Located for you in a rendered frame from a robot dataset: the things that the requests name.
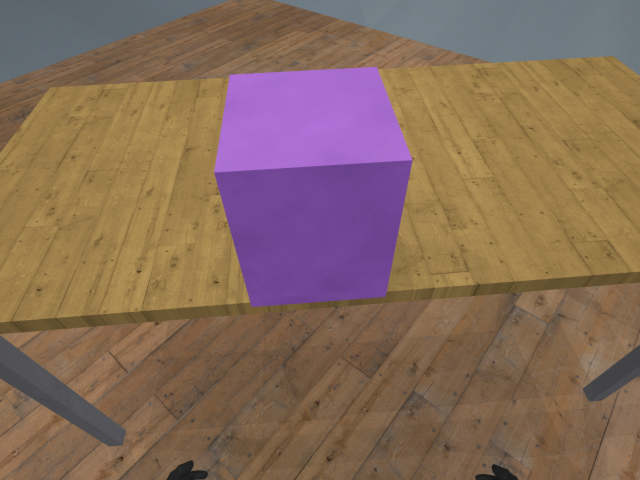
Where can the table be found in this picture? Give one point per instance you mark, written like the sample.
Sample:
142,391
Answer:
525,177

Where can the carton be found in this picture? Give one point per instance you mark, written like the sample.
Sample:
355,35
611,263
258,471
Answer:
312,169

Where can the left robot hand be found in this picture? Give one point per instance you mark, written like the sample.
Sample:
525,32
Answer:
183,472

